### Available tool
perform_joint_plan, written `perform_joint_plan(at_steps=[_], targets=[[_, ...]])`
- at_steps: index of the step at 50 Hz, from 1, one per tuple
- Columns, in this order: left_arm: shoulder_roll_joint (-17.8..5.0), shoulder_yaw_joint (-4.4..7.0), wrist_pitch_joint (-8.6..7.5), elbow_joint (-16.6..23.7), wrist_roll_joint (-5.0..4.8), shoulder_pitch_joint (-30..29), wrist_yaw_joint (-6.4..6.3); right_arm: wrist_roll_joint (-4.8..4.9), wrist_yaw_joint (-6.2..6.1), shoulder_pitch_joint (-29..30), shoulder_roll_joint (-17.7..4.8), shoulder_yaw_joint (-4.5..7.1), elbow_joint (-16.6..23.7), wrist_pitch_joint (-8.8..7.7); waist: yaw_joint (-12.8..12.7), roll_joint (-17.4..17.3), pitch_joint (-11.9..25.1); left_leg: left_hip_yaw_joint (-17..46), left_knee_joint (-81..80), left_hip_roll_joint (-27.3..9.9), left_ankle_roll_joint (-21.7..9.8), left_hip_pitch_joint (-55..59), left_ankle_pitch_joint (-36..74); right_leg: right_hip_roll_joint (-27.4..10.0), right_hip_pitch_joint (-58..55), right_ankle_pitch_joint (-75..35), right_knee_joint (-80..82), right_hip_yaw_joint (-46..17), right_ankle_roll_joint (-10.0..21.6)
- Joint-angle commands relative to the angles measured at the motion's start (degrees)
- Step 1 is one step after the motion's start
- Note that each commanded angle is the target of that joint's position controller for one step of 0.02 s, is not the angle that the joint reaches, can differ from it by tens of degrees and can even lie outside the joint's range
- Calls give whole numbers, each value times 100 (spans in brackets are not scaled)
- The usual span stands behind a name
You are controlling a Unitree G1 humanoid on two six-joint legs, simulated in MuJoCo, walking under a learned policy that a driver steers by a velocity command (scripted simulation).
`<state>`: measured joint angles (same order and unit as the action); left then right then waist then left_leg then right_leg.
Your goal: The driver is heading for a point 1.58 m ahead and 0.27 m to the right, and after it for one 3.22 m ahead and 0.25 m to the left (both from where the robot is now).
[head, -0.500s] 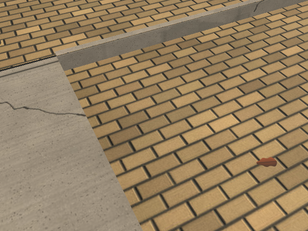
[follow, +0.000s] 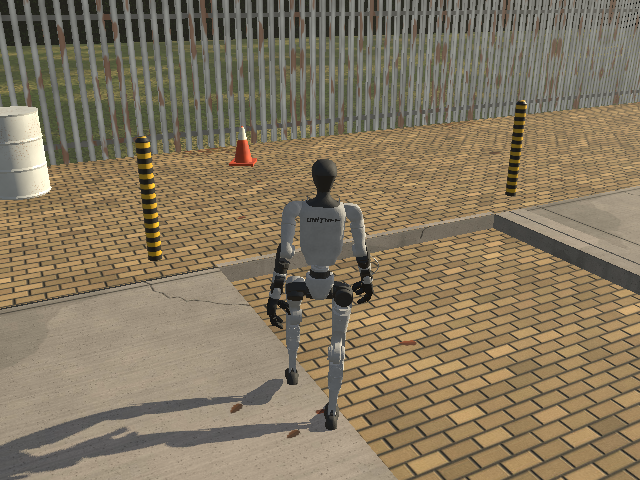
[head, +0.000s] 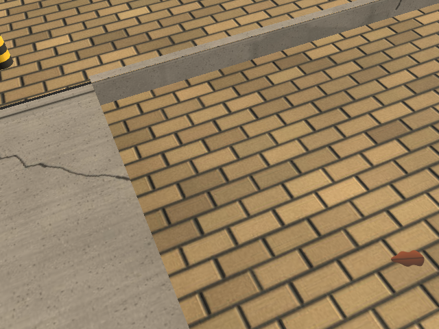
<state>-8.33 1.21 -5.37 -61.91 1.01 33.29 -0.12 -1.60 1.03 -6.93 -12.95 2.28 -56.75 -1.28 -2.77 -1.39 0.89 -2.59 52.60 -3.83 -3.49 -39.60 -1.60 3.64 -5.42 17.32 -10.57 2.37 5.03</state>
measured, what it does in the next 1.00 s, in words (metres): goes down: left foot, then right foot 0.15 m lower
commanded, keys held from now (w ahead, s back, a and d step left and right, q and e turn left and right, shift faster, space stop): w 1.00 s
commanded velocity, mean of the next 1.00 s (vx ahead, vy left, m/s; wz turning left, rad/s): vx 0.49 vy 0.00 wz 0.00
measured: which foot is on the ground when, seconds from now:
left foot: up 0.00-0.16, down 0.18-0.80, up 0.82-1.00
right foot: down 0.00-0.20, up 0.22-0.78, down 0.80-1.00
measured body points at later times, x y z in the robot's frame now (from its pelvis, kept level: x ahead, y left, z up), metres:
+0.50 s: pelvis +0.28 +0.03 -0.01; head +0.30 +0.03 +0.44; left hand +0.44 +0.29 -0.12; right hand +0.21 -0.22 -0.16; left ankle +0.23 +0.10 -0.74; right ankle +0.43 -0.12 -0.70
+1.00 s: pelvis +0.63 -0.05 -0.16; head +0.67 -0.06 +0.29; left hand +0.63 +0.19 -0.30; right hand +0.70 -0.30 -0.30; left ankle +0.62 +0.07 -0.78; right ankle +0.63 -0.13 -0.89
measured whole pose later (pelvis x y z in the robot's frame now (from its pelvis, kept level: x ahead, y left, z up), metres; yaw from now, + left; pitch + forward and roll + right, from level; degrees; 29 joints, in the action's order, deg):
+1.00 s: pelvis +0.63 -0.05 -0.16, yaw +1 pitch +1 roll -2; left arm -10.0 2.5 -5.8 -58.1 2.0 18.9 0.5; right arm -1.9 -0.2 -12.5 -12.8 3.3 -52.8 -2.4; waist 0.1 -3.3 -4.2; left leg 0.1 77.5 -3.8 -2.2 -38.0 -18.0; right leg 3.7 14.2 14.3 -27.1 5.3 3.6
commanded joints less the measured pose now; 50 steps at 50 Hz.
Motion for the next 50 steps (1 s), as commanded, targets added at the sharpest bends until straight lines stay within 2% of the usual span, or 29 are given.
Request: perform_joint_plan(at_steps=[1, 5, 6, 8, 9, 10, 11, 12, 13, 14, 15, 16, 18, 22, 29, 34, 36, 38, 39, 40, 41, 42, 43, 44, 45, 46, 47, 48, 50], targets=[[-657, 70, -38, 126, -3, 357, -60, 27, 8, 1096, -6, -100, 626, -28, -100, 719, -1017, -502, -966, 248, -36, -128, 395, -1189, 624, -3828, 203, -525, 119], [-863, 109, -11, 85, 56, 281, -72, 36, 13, 1307, -178, -121, 837, -88, -46, 894, -870, -652, -1763, 492, -333, 622, 39, -1389, 68, -4880, -187, -339, 190], [-928, 126, -4, 107, 53, 152, -72, 34, -7, 1058, -273, -89, 800, -113, 127, 914, -700, -672, -1867, 614, -462, 1043, -267, -1395, 0, -5520, -551, -236, 156], [-1170, 198, 17, 278, 32, -497, -38, -13, -23, -919, -689, 106, 167, -203, 1071, 1010, 259, -291, -1702, 756, -852, 3049, -246, -1405, 378, -6198, -2416, -142, 108], [-1242, 236, 15, 334, -23, -674, -4, -81, -42, -1828, -868, 204, -134, -255, 1503, 760, 466, -67, -2200, 547, -1011, 4271, -62, -1201, 1177, -5395, -3726, -128, 104], [-752, 169, 11, 437, -97, -218, 18, -250, -111, -2323, -1395, 340, -251, -280, 1254, -645, 1049, 1640, -2164, -1025, -1639, 6152, 756, -487, 3095, -984, -6099, 149, -97], [-567, 119, 48, 402, -161, 151, 27, 3, -90, -2452, -1134, 295, -249, -226, 1086, -801, 1847, 3460, -2806, -1694, -2161, 6705, -399, 96, 4366, 1495, -7185, -378, -176], [-905, 196, 24, 573, -91, -469, 23, 65, -86, -1872, -963, 256, -129, -237, 942, -239, 929, 3051, -3336, -1451, -1825, 5721, -1273, -329, 4644, 795, -6784, -649, -57], [-1005, 246, 1, 706, -71, -858, 69, 31, -78, -1301, -743, 204, 10, -262, 756, -93, 322, 2761, -3660, -1393, -1667, 4712, -1366, -564, 4416, 445, -6293, -678, -58], [-1018, 297, 28, 720, -2, -1018, 103, -32, -56, -1034, -571, 160, 1, -309, 532, 319, -127, 2411, -3862, -1261, -1525, 3829, -1286, -703, 4068, 230, -5785, -757, -69], [-840, 304, 175, 820, 110, -1081, 130, -65, -78, -1049, -491, 133, -58, -360, 349, 340, -384, 2132, -3937, -1192, -1420, 2962, -1330, -750, 3578, 249, -5318, -732, -121], [-791, 341, 311, 936, 164, -1333, 119, -66, -95, -1089, -281, 65, -210, -465, 278, 416, -485, 1977, -3929, -1113, -1297, 2549, -1126, -791, 3395, 23, -5148, -862, -140], [-636, 342, 492, 1257, 182, -1619, 114, 63, -134, -1090, -456, 106, -360, -582, 6, 35, -563, 1631, -4001, -926, -1217, 2109, -1117, -805, 3402, -617, -4617, -854, -184], [-745, 364, 537, 1511, 94, -2044, 201, 57, -165, -1092, -500, 108, -281, -604, -77, -149, -488, 1055, -3709, -548, -1056, 1723, -1191, -653, 3383, -2634, -3786, -683, -203], [-1082, 421, 423, 2005, 150, -3573, 200, -155, -326, -2378, -665, 160, -196, -531, 725, 4, -797, 1671, -2553, -939, -1071, 3525, -1286, -763, 5444, -2871, -3526, -902, -254], [-810, 287, 248, 2226, 4, -4354, 417, -242, -448, -2675, -472, 170, 4, -504, 1218, -88, -1071, 1322, -1975, -634, -788, 3491, -1290, -806, 4877, -3413, -2154, -328, -340], [-714, 255, 219, 2034, -26, -4018, 464, -155, -458, -2545, -414, 159, 58, -508, 1177, -47, -1007, 974, -1714, -413, -574, 2992, -1307, -782, 3561, -3986, -1481, -147, -235], [-872, 307, 196, 1567, 105, -2987, 385, -98, -473, -2514, -523, 190, 27, -472, 809, 130, -621, 731, -468, -169, -550, 3216, -513, -711, 2437, -4164, -997, -33, -127], [-1073, 400, 177, 1145, 203, -1865, 292, -44, -454, -2445, -650, 225, -7, -437, 274, 250, -135, 529, 865, -13, -538, 3228, 422, -539, 1412, -4187, -733, 211, -63], [-1268, 490, 174, 744, 305, -724, 253, 132, -420, -2380, -695, 256, -61, -396, -371, 419, 367, 205, 2686, 216, -461, 2608, 330, -705, -37, -4722, -451, 291, 23], [-1588, 546, 120, 518, 391, -203, 306, 361, -362, -2881, -330, 280, -197, -373, -299, 1372, 864, -125, 5519, 976, -168, 646, -4422, -1685, -1893, -7392, -1799, -454, 321], [-1835, 568, 44, 641, 223, 182, 348, 639, -464, -3050, -342, 211, 79, -448, -326, 1421, 1965, 851, 6336, 872, -173, -938, -4605, -2852, -3686, -9165, -3440, -1610, 742], [-1668, 574, 63, 787, 167, -75, 289, 551, -526, -2157, -416, 170, 324, -540, -723, 825, 2161, 993, 6016, 610, -232, -1804, -3609, -3027, -3548, -7361, -2699, -1995, 927], [-1654, 584, 77, 781, 205, -455, 150, 382, -510, -1837, -390, 134, 383, -510, -534, 770, 1946, 737, 5859, 389, -185, -1964, -2921, -3059, -2593, -4535, -1973, -2364, 1196], [-1258, 436, 49, 865, 227, -941, 55, 129, -388, -1466, -465, 155, 423, -437, -268, 348, 1458, 545, 5136, 72, -168, -1586, -2257, -2641, -1299, -2319, -1233, -2442, 1042], [-1051, 335, -47, 907, 198, -1294, -20, -55, -261, -1327, -376, 173, 494, -346, 47, 197, 864, 633, 4415, -94, -3, -1036, -1930, -2682, 37, -2540, -1009, -2541, 1199], [-920, 251, -137, 874, 124, -1577, -16, -122, -160, -1354, -371, 188, 493, -244, 403, 10, 277, 692, 3235, -260, 115, -524, -1704, -2452, 1045, -2556, -670, -2241, 1054], [-958, 245, -190, 743, 43, -1541, -3, -129, -56, -1125, -147, 136, 632, -107, 525, 274, -150, 617, 2229, -340, 189, -58, -1602, -2122, 1903, -2264, -283, -1843, 941], [-1006, 261, -248, 630, 19, -1497, 29, -97, 37, -833, -6, 64, 791, -48, 587, 629, -318, 414, 1047, -303, 234, 477, -849, -1721, 2327, -3048, -6, -1291, 899]])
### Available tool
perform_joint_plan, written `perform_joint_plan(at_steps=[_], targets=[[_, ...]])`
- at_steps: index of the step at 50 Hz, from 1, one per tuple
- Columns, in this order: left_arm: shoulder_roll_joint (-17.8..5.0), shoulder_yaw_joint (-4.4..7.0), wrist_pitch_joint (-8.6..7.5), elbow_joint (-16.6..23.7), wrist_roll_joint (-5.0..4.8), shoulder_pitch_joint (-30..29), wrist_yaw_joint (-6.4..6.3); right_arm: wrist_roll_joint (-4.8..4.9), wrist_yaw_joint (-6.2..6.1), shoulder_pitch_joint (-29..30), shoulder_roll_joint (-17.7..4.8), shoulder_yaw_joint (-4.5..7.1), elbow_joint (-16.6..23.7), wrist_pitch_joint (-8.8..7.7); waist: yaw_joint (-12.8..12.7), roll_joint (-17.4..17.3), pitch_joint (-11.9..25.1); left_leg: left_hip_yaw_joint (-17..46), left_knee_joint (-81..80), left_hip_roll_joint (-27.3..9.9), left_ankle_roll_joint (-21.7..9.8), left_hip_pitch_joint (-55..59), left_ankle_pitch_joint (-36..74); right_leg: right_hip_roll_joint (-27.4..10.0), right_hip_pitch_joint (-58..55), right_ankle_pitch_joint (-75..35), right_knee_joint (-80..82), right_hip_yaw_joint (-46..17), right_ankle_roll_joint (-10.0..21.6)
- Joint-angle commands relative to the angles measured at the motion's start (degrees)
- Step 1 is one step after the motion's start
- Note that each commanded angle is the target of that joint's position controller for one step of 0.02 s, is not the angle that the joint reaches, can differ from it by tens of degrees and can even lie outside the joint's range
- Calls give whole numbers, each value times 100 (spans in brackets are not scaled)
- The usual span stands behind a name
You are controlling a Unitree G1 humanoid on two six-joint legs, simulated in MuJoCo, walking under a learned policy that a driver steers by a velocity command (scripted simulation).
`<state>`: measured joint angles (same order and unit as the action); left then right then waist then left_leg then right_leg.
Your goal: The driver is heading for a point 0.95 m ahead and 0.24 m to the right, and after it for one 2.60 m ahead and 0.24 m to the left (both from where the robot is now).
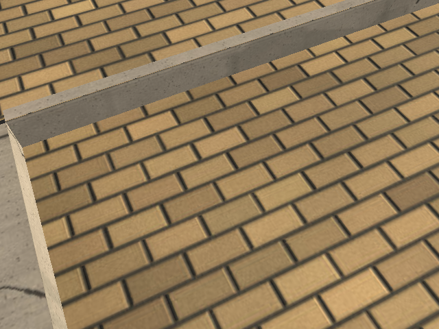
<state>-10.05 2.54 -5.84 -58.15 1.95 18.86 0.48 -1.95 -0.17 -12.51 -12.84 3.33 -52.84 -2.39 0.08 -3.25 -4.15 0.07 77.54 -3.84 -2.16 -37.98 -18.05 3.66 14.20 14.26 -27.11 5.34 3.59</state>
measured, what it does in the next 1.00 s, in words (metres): walks ahead: left foot, then right foot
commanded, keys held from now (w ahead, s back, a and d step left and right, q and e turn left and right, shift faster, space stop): w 0.50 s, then w+e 0.02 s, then e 0.48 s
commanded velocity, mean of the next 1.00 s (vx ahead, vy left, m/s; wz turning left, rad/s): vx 0.36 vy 0.00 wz -0.18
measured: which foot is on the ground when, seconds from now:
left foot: up 0.00-0.22, down 0.24-0.76, up 0.78-1.00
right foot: down 0.00-0.24, up 0.26-0.72, down 0.74-1.00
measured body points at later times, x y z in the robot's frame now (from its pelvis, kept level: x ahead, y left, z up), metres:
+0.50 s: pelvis +0.28 +0.04 +0.01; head +0.29 +0.06 +0.46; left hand +0.36 +0.29 -0.13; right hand +0.27 -0.22 -0.12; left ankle +0.26 +0.11 -0.73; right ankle +0.33 -0.11 -0.66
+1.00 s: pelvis +0.44 -0.01 +0.00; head +0.48 -0.04 +0.45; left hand +0.57 +0.24 -0.12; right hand +0.50 -0.28 -0.14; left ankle +0.49 +0.15 -0.66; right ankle +0.52 -0.07 -0.73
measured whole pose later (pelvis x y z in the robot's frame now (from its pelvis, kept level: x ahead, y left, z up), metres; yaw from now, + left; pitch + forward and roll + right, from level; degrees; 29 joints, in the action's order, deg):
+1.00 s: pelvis +0.44 -0.01 +0.00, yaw -13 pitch +1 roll +1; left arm -13.3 4.1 -0.2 -51.3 0.8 12.3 -0.1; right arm -1.8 -2.0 -8.1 -12.5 3.4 -49.6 0.3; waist -1.5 -1.4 -4.9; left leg 2.6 62.7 -2.4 1.2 -31.6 -20.8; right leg 7.2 19.6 4.0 -23.2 -0.7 7.6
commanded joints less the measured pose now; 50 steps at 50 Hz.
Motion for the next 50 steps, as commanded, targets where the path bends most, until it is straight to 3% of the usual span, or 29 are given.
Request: perform_joint_plan(at_steps=[1, 3, 4, 6, 8, 10, 11, 12, 13, 14, 15, 16, 17, 18, 19, 21, 26, 29, 32, 35, 36, 37, 38, 39, 40, 42, 44, 47, 50], targets=[[-804, 123, -203, 266, -105, -108, -10, -13, 165, -174, 23, -86, 440, 38, 323, 871, 256, 107, -2199, -321, 62, 605, 1093, -1589, 312, -3157, 1623, -1285, 969], [-739, 118, -179, 286, -157, -109, 38, 102, 143, 108, 55, -138, 450, -9, 243, 841, 364, -114, -3281, -139, -5, 1200, 1487, -1344, 78, -3407, 1680, -870, 817], [-776, 133, -140, 260, -169, 7, 49, 124, 138, 354, -44, -129, 501, -25, 163, 770, 338, -187, -3577, -92, -54, 1212, 1665, -1387, -184, -3235, 1763, -886, 779], [-803, 139, -49, 137, -173, 364, 33, 118, 138, 884, -126, -116, 654, -52, -38, 633, 159, -306, -3994, -40, -148, 1004, 1646, -1505, -794, -2910, 1788, -936, 731], [-868, 155, 26, 18, -108, 679, 4, 94, 135, 1242, -174, -90, 779, -95, -169, 539, -18, -379, -4321, 38, -259, 861, 1334, -1628, -1327, -2865, 1626, -962, 703], [-979, 184, 76, -27, -60, 721, -36, 60, 112, 1023, -242, -34, 728, -156, -40, 576, 70, -479, -4671, 252, -371, 1322, 893, -1633, -1622, -3602, 1059, -868, 608], [-1004, 186, 108, -29, -64, 664, -41, 20, 84, 432, -293, 16, 519, -202, 232, 501, 342, -602, -5012, 438, -450, 2080, 901, -1461, -1569, -4038, 310, -677, 522], [-891, 148, 123, 32, -71, 651, -44, -64, 36, -530, -538, 118, 198, -270, 555, 335, 875, -292, -5021, 243, -638, 3413, 988, -1187, -964, -3718, -819, -463, 401], [-594, 59, 118, 302, -188, 723, -27, -180, -27, -1478, -1131, 262, 67, -321, 787, -452, 1610, 1584, -5293, -1218, -1100, 4930, 628, -667, 472, -1717, -2726, -84, 192], [-480, 83, 149, 285, -236, 1139, -17, -45, 11, -1583, -1420, 345, -36, -245, 576, -1241, 1950, 3747, -6113, -2182, -1707, 5461, 566, 133, 1831, 1729, -4246, -270, 104], [-855, 185, 207, 306, -67, 625, -33, 130, 30, -951, -1042, 260, 62, -177, 358, -291, 1155, 3203, -6163, -1823, -1480, 4810, -135, -305, 2328, 1354, -4583, -781, 177], [-767, 176, 176, 426, -58, 209, 18, 149, 46, -407, -717, 163, 183, -185, 235, -80, 548, 2452, -6363, -1585, -1326, 4022, -38, -515, 2371, 842, -4382, -801, 190], [-648, 157, 177, 432, -74, 101, 37, 120, 60, -152, -495, 98, 201, -213, 59, 48, 318, 1940, -6582, -1312, -1140, 3520, 307, -702, 2119, 509, -4022, -797, 182], [-598, 153, 234, 394, -5, 138, 46, 137, 35, -147, -409, 74, 148, -247, -69, -49, 196, 1557, -6690, -1121, -1024, 3208, 761, -790, 1882, 395, -3787, -751, 114], [-516, 135, 302, 338, 38, 242, 77, 148, 16, -196, -334, 49, 83, -284, -172, -87, 217, 1256, -6776, -981, -958, 3021, 1093, -832, 1642, 301, -3638, -715, 42], [-483, 152, 381, 337, 43, 151, 120, 160, -1, -537, -424, 69, -75, -383, -225, -35, 260, 960, -6833, -898, -1018, 3054, 1823, -813, 1623, 130, -3471, -588, -54], [-451, 125, 433, 674, 4, -980, 167, 165, -23, -1017, -508, 81, -273, -391, -72, -13, -58, 456, -7137, -782, -1018, 3314, 1944, -964, 2319, -726, -2389, -413, -267], [-249, 21, 388, 764, -40, -1306, 149, 118, -43, -1127, -448, 38, -349, -414, -7, -39, -125, -306, -6838, -664, -817, 3237, 3729, -713, 1789, -1218, -1439, -202, -200], [-314, 0, 340, 797, -32, -1403, 84, 106, -100, -1228, -425, -1, -438, -409, 80, -222, 8, -641, -6400, -723, -656, 3501, 4603, -507, 1327, -1475, -959, -30, -10], [-578, 93, 278, 721, 39, -890, 45, 127, -220, -1025, -633, 63, -415, -354, -150, -321, 285, -721, -5280, -820, -513, 3890, 5658, -207, 810, -892, -657, 84, 253], [-666, 151, 228, 555, 62, -352, 37, 139, -249, -970, -683, 85, -399, -309, -352, -210, 534, -761, -4463, -753, -436, 3942, 5518, -54, 347, -971, -288, 111, 348], [-791, 220, 158, 422, 102, 106, 18, 170, -258, -955, -755, 113, -367, -267, -571, 39, 772, -923, -3354, -537, -257, 3698, 4596, -95, -261, -1818, 310, -22, 446], [-1355, 359, 114, 458, 128, 498, -30, 182, -256, -1104, -600, 84, -144, -255, -611, 778, 1333, -1066, -1535, -174, -46, 2592, 2182, -1318, -1422, -4370, -91, -1342, 781], [-1745, 462, 204, 608, -34, 271, -22, 376, -226, -1794, -122, 5, -37, -201, -147, 1778, 2251, -577, 273, 879, 128, 1124, -1765, -2768, -2707, -6765, -62, -3462, 2017], [-1601, 458, 323, 732, -265, 78, 13, 147, -209, -1553, -434, 54, -66, -114, -235, 779, 2323, 118, 399, 492, 122, 950, -1466, -2555, -2240, -5687, 253, -3231, 2060], [-978, 285, 442, 847, -191, -584, -47, 71, -184, -739, -385, 74, 123, -72, -74, 318, 861, 171, -172, 161, 160, 654, -848, -1941, -751, -3888, 786, -2463, 1615], [-803, 239, 502, 836, -172, -577, -101, -25, -194, -675, -397, 104, 205, 116, 72, 531, 613, 190, -812, 70, 219, 956, -556, -1494, -121, -3328, 1000, -2102, 1256], [-1076, 314, 486, 932, -113, -537, -78, 12, -197, -680, -312, 96, 240, 289, 118, 554, 867, 182, -1163, 175, 314, 1039, -302, -1303, -38, -2849, 1080, -2093, 1111], [-1194, 357, 543, 1022, -116, -497, -88, 6, -205, -256, -423, 129, 404, 369, -6, 697, 849, 258, -1552, 154, 425, 756, -60, -1179, -63, -1596, 1234, -2316, 887]])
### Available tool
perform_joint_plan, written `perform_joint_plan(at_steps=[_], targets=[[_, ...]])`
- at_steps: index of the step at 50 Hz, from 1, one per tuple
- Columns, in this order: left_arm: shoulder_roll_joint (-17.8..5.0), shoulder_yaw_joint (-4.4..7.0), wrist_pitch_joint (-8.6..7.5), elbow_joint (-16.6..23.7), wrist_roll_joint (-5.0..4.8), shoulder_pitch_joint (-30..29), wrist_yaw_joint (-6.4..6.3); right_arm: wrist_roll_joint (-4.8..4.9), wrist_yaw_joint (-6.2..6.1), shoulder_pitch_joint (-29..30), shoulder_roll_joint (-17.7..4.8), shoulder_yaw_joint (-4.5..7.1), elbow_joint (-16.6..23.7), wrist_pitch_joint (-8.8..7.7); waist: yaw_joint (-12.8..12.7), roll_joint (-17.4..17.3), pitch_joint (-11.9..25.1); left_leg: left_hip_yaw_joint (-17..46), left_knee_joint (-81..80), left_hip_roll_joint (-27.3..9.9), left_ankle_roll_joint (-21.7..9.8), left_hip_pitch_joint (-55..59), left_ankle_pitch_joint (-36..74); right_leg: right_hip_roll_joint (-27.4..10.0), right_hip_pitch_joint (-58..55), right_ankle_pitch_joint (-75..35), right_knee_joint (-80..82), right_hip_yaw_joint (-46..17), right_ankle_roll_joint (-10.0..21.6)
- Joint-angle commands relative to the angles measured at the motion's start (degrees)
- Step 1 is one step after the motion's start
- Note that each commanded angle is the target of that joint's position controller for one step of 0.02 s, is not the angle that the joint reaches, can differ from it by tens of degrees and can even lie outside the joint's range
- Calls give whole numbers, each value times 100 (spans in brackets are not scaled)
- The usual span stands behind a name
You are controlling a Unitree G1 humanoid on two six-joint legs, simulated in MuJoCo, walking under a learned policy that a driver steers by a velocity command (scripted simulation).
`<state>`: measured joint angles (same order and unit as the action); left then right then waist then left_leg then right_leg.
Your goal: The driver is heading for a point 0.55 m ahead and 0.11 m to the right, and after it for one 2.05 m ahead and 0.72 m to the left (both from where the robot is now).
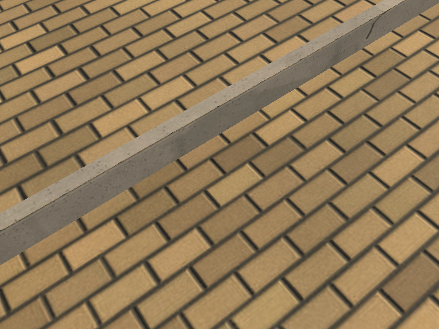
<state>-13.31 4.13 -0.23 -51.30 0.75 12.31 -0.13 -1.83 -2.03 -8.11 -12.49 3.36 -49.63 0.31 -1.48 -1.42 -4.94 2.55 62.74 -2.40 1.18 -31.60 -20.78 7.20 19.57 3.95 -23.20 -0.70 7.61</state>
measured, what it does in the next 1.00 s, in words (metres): steps on the spot, turning right: left foot, then right foot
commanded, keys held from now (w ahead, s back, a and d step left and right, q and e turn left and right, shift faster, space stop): e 0.58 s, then w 0.42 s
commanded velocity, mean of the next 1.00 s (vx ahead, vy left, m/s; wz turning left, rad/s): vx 0.13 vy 0.00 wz -0.45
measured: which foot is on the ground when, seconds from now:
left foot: up 0.00-0.38, down 0.40-0.88, up 0.90-1.00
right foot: down 0.00-0.40, up 0.42-0.86, down 0.88-1.00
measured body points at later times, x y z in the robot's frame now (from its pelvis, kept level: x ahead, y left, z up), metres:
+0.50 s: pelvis +0.02 +0.06 +0.01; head +0.06 +0.08 +0.46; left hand +0.19 +0.31 -0.13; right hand +0.06 -0.24 -0.09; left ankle +0.05 +0.15 -0.74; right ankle +0.03 -0.04 -0.68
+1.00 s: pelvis +0.08 -0.01 +0.01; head +0.08 -0.03 +0.46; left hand +0.28 +0.18 -0.11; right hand -0.04 -0.25 -0.14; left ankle +0.09 +0.13 -0.68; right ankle +0.00 -0.06 -0.74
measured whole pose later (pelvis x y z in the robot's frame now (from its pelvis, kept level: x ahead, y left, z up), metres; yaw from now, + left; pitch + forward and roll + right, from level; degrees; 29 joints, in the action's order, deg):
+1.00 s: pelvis +0.08 -0.01 +0.01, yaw -27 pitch +0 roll +0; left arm -13.5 1.5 -2.2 -50.4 1.7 13.7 0.9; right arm -1.4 1.9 -20.8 -15.5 3.9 -52.3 -1.2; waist 1.8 -2.2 -0.5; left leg -2.4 53.3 -2.6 -4.4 -20.7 -22.2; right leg 3.1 6.3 15.7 -21.6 0.1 3.6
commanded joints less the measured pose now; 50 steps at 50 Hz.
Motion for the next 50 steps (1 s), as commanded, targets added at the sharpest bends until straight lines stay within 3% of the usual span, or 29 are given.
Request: perform_joint_plan(at_steps=[1, 6, 13, 17, 19, 20, 21, 22, 23, 24, 25, 26, 29, 32, 34, 40, 41, 43, 44, 45, 46, 47, 48, 49, 50], targets=[[-891, 207, 11, 362, -1, 182, -34, -4, -21, -542, -501, 139, 141, 123, 99, 572, 896, 43, -196, 10, 126, 19, 262, -1500, -630, -80, 904, -1832, 408], [-1002, 258, 130, 448, 6, 331, -59, 39, -32, -33, -607, 159, 360, 169, -94, 697, 733, 192, -779, 103, 210, -256, 238, -1460, -875, 1441, 1075, -2482, 245], [-1088, 306, 175, 548, 79, 401, -24, 127, -67, 74, -634, 99, 537, 85, -127, 766, 740, 251, -1628, 425, -5, 304, -261, -1393, -962, 1085, 874, -3012, 413], [-1118, 317, 234, 622, 71, 200, 51, 233, -82, -350, -681, 59, 529, -1, 70, 855, 814, 208, -2722, 692, -222, 1338, -371, -1254, -674, 521, 778, -3258, 301], [-1080, 309, 260, 694, -25, -38, 69, 219, -147, -854, -756, 77, 427, -42, 389, 787, 765, 143, -4248, 643, -338, 2436, 344, -878, -72, 1208, 660, -3096, -112], [-822, 246, 245, 723, -79, 122, 46, 151, -204, -746, -1153, 167, 481, -55, 233, 104, 723, 929, -4934, -171, -519, 2911, 84, -371, 526, 2306, -15, -2592, -475], [-549, 194, 219, 774, -135, 444, 10, 86, -215, -464, -1643, 239, 736, -28, 34, -893, 901, 2496, -5256, -1785, -1008, 3115, -119, 463, 1124, 2663, -1685, -1226, -736], [-1094, 318, 196, 734, 97, 204, -14, -12, -170, -17, -1608, 232, 811, 1, 29, -578, 473, 2557, -5238, -2075, -1465, 2082, 606, 259, 1417, 2683, -2820, -687, -780], [-1174, 342, 198, 732, 170, 165, 21, 16, -131, 68, -1193, 141, 842, -21, -80, -355, 411, 2108, -5036, -1823, -1481, 1725, 1363, -26, 1035, 2425, -3475, -722, -785], [-1090, 331, 234, 637, 179, 314, 73, 59, -85, 291, -924, 70, 862, -44, -232, -292, 345, 1429, -4865, -1368, -1284, 1669, 1863, -43, 983, 2094, -3937, -689, -776], [-1043, 320, 302, 563, 167, 472, 127, 66, -52, 379, -869, 51, 924, -44, -272, -467, 400, 961, -4743, -1061, -1135, 1825, 2203, -23, 1041, 1910, -4334, -612, -806], [-1035, 311, 353, 519, 134, 542, 183, 63, -58, 324, -860, 41, 973, -38, -215, -635, 431, 696, -4639, -946, -1116, 2006, 2615, -34, 1178, 1874, -4645, -504, -854], [-931, 239, 415, 666, 67, 152, 241, 67, -40, -283, -954, 74, 850, -26, 98, -570, 443, 429, -4392, -989, -1217, 2739, 3562, -204, 1577, 1914, -4479, -321, -1043], [-853, 162, 435, 764, 91, -205, 279, 22, 8, -959, -1062, 133, 608, -68, 468, -765, 509, 775, -4758, -1096, -1247, 3321, 1379, -294, 1746, 1804, -3696, -438, -1024], [-834, 137, 406, 790, 105, -388, 319, 10, 53, -1044, -1106, 156, 502, -126, 512, -831, 302, 962, -5083, -1161, -1251, 3305, 121, -326, 1702, 1716, -3133, -500, -951], [-579, -57, 151, 766, 111, -772, 329, -5, 241, -1171, -1185, 234, 210, -272, 508, -814, 102, 611, -5218, -1197, -1280, 2549, 48, -496, 273, 2051, -1321, 221, -573], [-575, -74, 95, 726, 79, -714, 320, -1, 280, -1192, -1186, 248, 168, -269, 442, -813, 116, 556, -5146, -1183, -1275, 2356, 220, -455, -121, 1926, -957, 348, -488], [-484, -107, -32, 421, 104, -6, 254, 109, 305, -1044, -1126, 244, 99, -228, -44, -542, 209, 234, -4518, -1006, -1128, 1607, 640, -323, -1557, 1003, 180, 540, -322], [-674, -55, -114, 161, 139, 633, 188, 108, 297, -983, -894, 173, 125, -237, -301, -137, 532, -75, -3864, -775, -942, 960, 544, -563, -2665, 1058, 334, 118, -271], [-1141, 27, -195, 45, 252, 1387, 106, 79, 331, -790, -388, 17, 352, -249, -631, 1160, 974, -758, -2011, -217, -672, 90, -514, -2098, -3531, 2578, 1108, -1831, -91], [-1853, 197, -186, -6, 105, 1530, 56, 39, 315, -536, -574, 66, 586, -269, -621, 1774, 473, -846, -1077, 385, -623, -1229, -1273, -3020, -3217, 2925, 1574, -3587, 551], [-1488, 119, -185, 31, 88, 1184, 42, -16, 307, -443, -1016, 180, 489, -251, -440, 894, -27, -311, -489, -77, -692, -1337, -964, -2822, -2811, 2679, 1395, -3041, 652], [-1106, -1, -222, 133, 73, 784, 58, 51, 387, -558, -931, 180, 368, -276, -199, 754, -155, -169, -421, -197, -689, -1241, -404, -2440, -2525, 2383, 1406, -2523, 496], [-894, -62, -257, 184, 88, 546, 64, 90, 437, -728, -856, 158, 243, -304, -30, 733, -182, -183, -501, -297, -616, -1056, 18, -2139, -2347, 1794, 1521, -2006, 336], [-820, -94, -304, 187, 68, 493, 41, 29, 466, -760, -846, 163, 184, -293, 52, 780, -142, -248, -510, -340, -526, -922, 308, -1966, -2266, 1276, 1593, -1677, 270]])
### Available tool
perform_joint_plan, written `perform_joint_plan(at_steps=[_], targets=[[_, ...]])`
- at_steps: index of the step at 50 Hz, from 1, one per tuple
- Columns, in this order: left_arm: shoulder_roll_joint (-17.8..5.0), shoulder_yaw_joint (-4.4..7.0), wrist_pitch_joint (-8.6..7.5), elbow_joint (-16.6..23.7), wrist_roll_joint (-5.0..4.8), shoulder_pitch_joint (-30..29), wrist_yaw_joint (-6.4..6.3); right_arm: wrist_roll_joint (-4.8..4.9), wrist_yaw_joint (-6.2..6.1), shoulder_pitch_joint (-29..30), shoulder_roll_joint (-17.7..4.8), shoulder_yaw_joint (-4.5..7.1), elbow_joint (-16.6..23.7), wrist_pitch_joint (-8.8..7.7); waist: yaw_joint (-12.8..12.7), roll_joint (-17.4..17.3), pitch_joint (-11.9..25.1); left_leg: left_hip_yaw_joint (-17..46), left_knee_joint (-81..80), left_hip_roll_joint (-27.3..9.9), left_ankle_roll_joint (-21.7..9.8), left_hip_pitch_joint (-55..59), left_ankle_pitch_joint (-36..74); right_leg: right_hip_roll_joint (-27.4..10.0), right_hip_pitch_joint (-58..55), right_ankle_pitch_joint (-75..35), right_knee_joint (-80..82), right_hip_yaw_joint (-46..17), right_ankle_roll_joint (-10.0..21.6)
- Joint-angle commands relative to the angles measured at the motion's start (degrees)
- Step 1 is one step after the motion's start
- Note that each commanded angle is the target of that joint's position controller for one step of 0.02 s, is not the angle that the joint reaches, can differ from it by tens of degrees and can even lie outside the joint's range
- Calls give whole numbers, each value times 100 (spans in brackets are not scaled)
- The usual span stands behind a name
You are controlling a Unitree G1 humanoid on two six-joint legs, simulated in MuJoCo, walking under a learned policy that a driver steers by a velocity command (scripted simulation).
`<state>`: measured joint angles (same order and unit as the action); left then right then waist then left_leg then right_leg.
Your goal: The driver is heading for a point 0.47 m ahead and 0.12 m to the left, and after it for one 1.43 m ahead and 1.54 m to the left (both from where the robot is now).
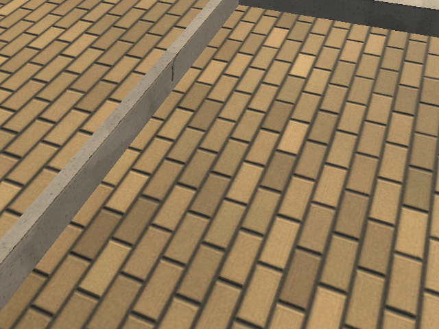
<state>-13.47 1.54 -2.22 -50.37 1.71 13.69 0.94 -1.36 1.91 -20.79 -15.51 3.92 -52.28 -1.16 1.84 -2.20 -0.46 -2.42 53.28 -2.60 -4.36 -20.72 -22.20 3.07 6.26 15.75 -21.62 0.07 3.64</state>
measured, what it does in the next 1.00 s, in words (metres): walks ahead, turning left: left foot, then right foot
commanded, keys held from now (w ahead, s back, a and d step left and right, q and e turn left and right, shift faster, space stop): w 0.46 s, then q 0.54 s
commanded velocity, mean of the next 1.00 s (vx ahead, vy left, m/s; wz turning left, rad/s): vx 0.31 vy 0.00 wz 0.17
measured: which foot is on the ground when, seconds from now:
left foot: up 0.00-0.32, down 0.34-0.86, up 0.88-1.00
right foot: down 0.00-0.36, up 0.38-0.84, down 0.86-1.00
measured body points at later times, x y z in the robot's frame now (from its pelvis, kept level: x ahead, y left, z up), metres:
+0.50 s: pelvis +0.25 +0.04 -0.01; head +0.28 +0.06 +0.44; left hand +0.27 +0.30 -0.16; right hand +0.34 -0.22 -0.13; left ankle +0.30 +0.10 -0.74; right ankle +0.15 -0.08 -0.65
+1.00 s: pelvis +0.41 +0.02 -0.01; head +0.45 +0.00 +0.44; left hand +0.47 +0.30 -0.12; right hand +0.54 -0.24 -0.15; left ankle +0.33 +0.10 -0.67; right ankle +0.49 -0.05 -0.74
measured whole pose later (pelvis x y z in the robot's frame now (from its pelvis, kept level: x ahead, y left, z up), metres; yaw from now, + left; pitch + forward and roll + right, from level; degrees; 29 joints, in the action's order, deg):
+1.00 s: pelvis +0.41 +0.02 -0.01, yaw +15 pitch +0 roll +1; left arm -13.3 1.1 -0.7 -47.3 1.0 7.8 -2.8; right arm -1.1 -0.5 -13.8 -16.9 4.6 -49.6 2.2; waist 1.8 -2.4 -4.7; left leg 1.4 63.2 4.3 -1.1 -23.7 -28.8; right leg 0.3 18.2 8.6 -27.0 4.4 3.2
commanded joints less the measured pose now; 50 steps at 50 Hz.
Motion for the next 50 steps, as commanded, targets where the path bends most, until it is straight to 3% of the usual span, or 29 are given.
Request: perform_joint_plan(at_steps=[1, 4, 7, 10, 12, 14, 15, 16, 17, 18, 19, 20, 21, 22, 24, 27, 29, 32, 38, 40, 42, 43, 44, 45, 46, 47, 48, 49, 50], targets=[[-753, 152, -151, 68, -42, 366, -70, -74, 92, 463, -511, 95, 384, -121, -231, 901, -480, 181, 506, -308, 117, -1897, 673, -1397, -908, -563, 1421, -1466, 645], [-730, 137, -225, -173, -114, 765, -69, -83, 108, 821, -380, 62, 508, -74, -210, 746, -468, 35, 527, -296, 333, -2109, 1064, -1340, -876, -1969, 1377, -1053, 741], [-669, 101, -245, -357, -95, 1005, -77, -69, 111, 1491, -256, -11, 772, -64, -302, 746, -673, -98, -78, -256, 459, -2232, 1405, -1266, -713, -2548, 1424, -787, 801], [-747, 98, -267, -490, -77, 1139, -101, -24, 127, 2070, -137, -107, 997, -73, -393, 772, -779, -216, -1065, -124, 369, -1756, 1793, -1263, -572, -2905, 1467, -602, 750], [-836, 100, -283, -601, -79, 1233, -128, -15, 108, 2226, -175, -123, 1094, -75, -385, 753, -817, -287, -1553, 0, 195, -1410, 1789, -1411, -706, -3218, 1493, -595, 730], [-915, 103, -288, -647, -72, 1130, -158, -5, 51, 2025, -258, -98, 1071, -90, -208, 729, -674, -334, -1845, 184, -36, -879, 1577, -1493, -940, -4218, 1138, -489, 634], [-981, 117, -286, -665, -50, 1063, -178, 0, -1, 1656, -344, -58, 966, -103, -22, 756, -442, -358, -1907, 344, -143, -407, 1383, -1503, -1071, -5103, 663, -420, 541], [-1039, 140, -263, -670, -17, 998, -187, 7, -58, 984, -476, 4, 751, -137, 274, 718, -28, -385, -2056, 527, -248, 332, 1232, -1436, -1118, -5722, -190, -329, 461], [-1059, 146, -238, -671, -20, 944, -187, -25, -132, -6, -616, 80, 418, -192, 699, 502, 509, -332, -2407, 517, -369, 1605, 1393, -1208, -677, -5384, -1436, -146, 360], [-780, 62, -248, -551, -39, 1152, -165, -150, -224, -915, -1091, 196, 245, -232, 885, -136, 1252, 1041, -2550, -741, -596, 3019, 454, -845, 408, -3306, -3216, 56, 297], [-164, -23, -249, -525, -216, 1883, -96, -184, -179, -903, -1576, 282, 225, -232, 382, -1525, 1819, 4087, -3480, -2183, -1330, 4035, -114, 350, 2243, 1356, -5160, -9, 98], [-778, 121, -240, -535, -69, 1398, -103, 44, -128, -367, -1219, 228, 272, -195, 301, -612, 1286, 4308, -3910, -1913, -1215, 3353, -664, 33, 2652, 1110, -5524, -654, 250], [-832, 159, -257, -401, -76, 958, -70, 79, -117, 306, -824, 119, 380, -208, 61, -277, 422, 3301, -3974, -1767, -1083, 2457, -630, -306, 2778, 504, -5368, -526, 293], [-696, 125, -273, -361, -67, 713, -46, 57, -93, 569, -530, 35, 387, -252, -28, 47, 55, 2660, -4177, -1502, -980, 1802, 15, -515, 2630, 156, -5058, -434, 290], [-484, 89, -149, -420, 46, 798, -5, 74, -122, 645, -282, -70, 247, -332, -326, -90, -209, 1759, -4312, -1067, -781, 1063, 1581, -737, 2128, -18, -4587, -307, 156], [-286, 61, -28, -399, 84, 796, -7, 108, -104, 240, -343, -97, -2, -472, -478, 6, -114, 1056, -4076, -933, -934, 926, 4684, -669, 1933, -8, -4138, -51, -148], [-269, 52, 14, -260, 64, 467, -34, 95, -124, 183, -486, -80, -45, -455, -483, -57, -104, 790, -3948, -768, -944, 932, 5459, -602, 2092, -280, -3648, 69, -335], [-298, 36, 57, -28, 2, -132, -80, 110, -152, 71, -551, -77, -51, -324, -349, -214, -35, 692, -3682, -553, -801, 1024, 5710, -474, 2170, -754, -2831, 153, -494], [-429, 26, 83, 279, -82, -839, -222, 51, -246, -256, -607, -8, -30, -113, -18, -348, 62, 1287, -3103, -644, -732, 1576, 5405, -263, 2202, -779, -1958, 6, -481], [-507, 46, 33, 281, -110, -687, -267, 22, -287, -136, -637, 38, 43, -45, -68, -404, 35, 1599, -2833, -664, -665, 1642, 5179, -212, 1939, -499, -1507, -122, -406], [-615, 93, -60, 172, -104, -163, -315, 74, -301, 219, -684, 89, 176, -11, -356, -348, 55, 1781, -2298, -459, -410, 1418, 4529, -179, 1098, -836, -438, -161, -271], [-836, 160, -149, 120, -13, 258, -364, 159, -283, 346, -598, 77, 305, -39, -521, 39, 334, 1652, -1517, -144, -183, 978, 3935, -669, 151, -1888, 38, -524, -121], [-1361, 256, -176, 226, 43, 574, -417, 230, -302, 59, -212, -7, 539, -65, -365, 1188, 993, 1032, -122, 457, 39, 193, 1294, -2274, -1020, -4500, -200, -1787, 280], [-1399, 289, -23, 282, -137, 380, -372, 213, -363, -642, -271, 57, 430, 84, -164, 1887, 1517, 418, 918, 1149, 126, -550, -1927, -3040, -1252, -5480, -163, -2807, 1162], [-967, 204, 60, 445, -163, 144, -351, 56, -374, -555, -611, 132, 259, 205, -79, 910, 1181, 596, 1555, 746, 155, -715, -1628, -2816, -776, -4167, 50, -2529, 1234], [-625, 107, 90, 560, -142, -236, -366, 6, -318, -130, -614, 167, 289, 275, -70, 506, 622, 618, 1603, 564, 226, -755, -1115, -2394, -161, -3093, 263, -1896, 1055], [-527, 63, 137, 639, -80, -538, -391, 11, -264, 92, -534, 174, 386, 340, 21, 545, 313, 590, 1491, 422, 332, -730, -788, -2080, 267, -2386, 481, -1422, 862], [-564, 67, 146, 659, -47, -595, -425, -18, -209, 254, -505, 174, 465, 411, 19, 808, 127, 535, 1449, 348, 432, -711, -510, -1874, 538, -2119, 614, -1057, 794], [-627, 87, 147, 663, -21, -569, -428, -26, -165, 199, -466, 165, 468, 468, 29, 955, 121, 430, 1529, 397, 520, -598, -335, -1731, 682, -2156, 642, -771, 795]])
Velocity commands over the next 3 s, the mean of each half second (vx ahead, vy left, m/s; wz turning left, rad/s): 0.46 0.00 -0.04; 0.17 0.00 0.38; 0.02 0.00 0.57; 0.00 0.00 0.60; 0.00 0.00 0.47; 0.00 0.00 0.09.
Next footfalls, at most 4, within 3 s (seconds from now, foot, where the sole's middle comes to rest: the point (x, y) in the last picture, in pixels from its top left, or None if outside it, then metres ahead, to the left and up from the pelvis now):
0.34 left None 0.34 0.10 -0.78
0.86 right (252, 323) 0.53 -0.05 -0.78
1.32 left None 0.39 0.13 -0.78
1.86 right None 0.51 -0.01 -0.78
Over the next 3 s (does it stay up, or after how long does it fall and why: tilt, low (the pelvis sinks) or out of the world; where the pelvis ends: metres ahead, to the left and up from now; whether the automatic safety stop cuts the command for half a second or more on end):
stays up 0.38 0.03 0.00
